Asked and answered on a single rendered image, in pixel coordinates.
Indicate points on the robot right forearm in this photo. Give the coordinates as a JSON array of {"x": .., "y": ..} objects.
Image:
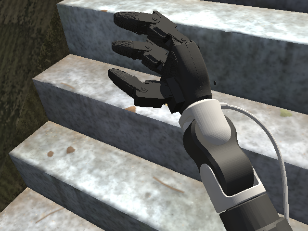
[{"x": 210, "y": 138}]

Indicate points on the right robot hand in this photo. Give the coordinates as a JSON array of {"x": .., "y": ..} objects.
[{"x": 185, "y": 79}]

